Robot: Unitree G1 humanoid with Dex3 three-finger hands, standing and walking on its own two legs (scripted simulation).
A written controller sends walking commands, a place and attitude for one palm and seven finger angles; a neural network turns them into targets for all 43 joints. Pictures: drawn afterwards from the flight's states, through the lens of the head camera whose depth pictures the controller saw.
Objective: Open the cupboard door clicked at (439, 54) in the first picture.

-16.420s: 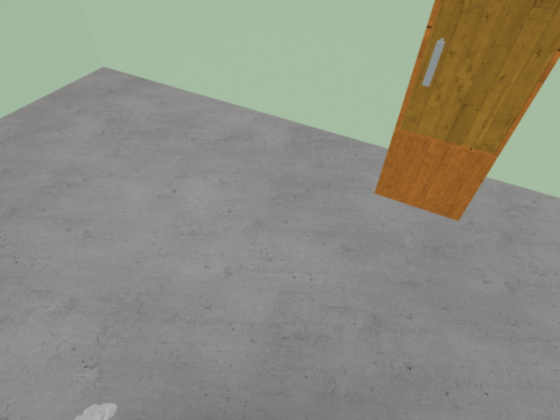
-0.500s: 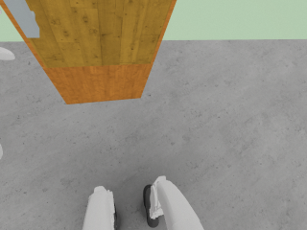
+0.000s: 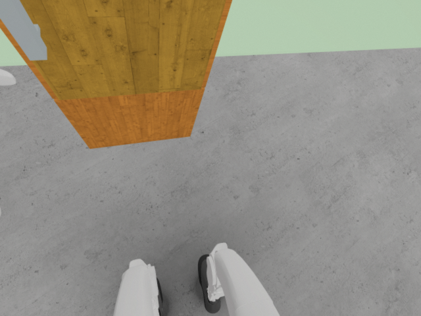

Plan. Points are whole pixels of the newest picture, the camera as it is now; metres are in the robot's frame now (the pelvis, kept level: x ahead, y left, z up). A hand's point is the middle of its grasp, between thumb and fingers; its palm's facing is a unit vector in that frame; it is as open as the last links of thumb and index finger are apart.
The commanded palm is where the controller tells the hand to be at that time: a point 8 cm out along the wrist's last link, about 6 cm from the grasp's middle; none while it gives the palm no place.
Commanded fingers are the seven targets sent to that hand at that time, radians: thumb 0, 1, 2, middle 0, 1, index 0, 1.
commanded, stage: move the hooked fingers beside the handle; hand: left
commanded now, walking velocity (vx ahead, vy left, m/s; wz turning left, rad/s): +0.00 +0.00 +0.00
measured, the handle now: (15, 6) +0.61 +0.23 +0.06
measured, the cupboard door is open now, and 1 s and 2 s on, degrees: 0 0 0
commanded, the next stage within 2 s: slide the fingers in behind the handle in 0.06 s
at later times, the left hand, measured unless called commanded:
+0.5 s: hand out of the picture +0.55 +0.25 +0.06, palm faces +0.05 -1.00 -0.02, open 14.0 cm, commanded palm +0.54 +0.27 +0.06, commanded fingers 0.00 -0.50 0.30 -0.30 -1.20 -0.30 -1.20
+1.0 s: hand (23, 40) +0.56 +0.22 +0.06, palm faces +0.04 -1.00 +0.00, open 14.0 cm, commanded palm +0.54 +0.24 +0.06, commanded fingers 0.00 -0.50 0.30 -0.30 -1.20 -0.30 -1.20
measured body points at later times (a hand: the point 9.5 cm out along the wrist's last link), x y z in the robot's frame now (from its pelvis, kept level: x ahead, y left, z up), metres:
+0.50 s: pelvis +0.01 +0.00 +0.00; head +0.20 +0.05 +0.41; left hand +0.54 +0.31 +0.07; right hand -0.01 -0.26 -0.09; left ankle +0.00 +0.08 -0.63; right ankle +0.03 -0.13 -0.63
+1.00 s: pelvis +0.00 +0.00 +0.00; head +0.19 +0.04 +0.41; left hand +0.55 +0.27 +0.06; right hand -0.02 -0.26 -0.09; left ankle +0.00 +0.08 -0.63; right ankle +0.03 -0.13 -0.63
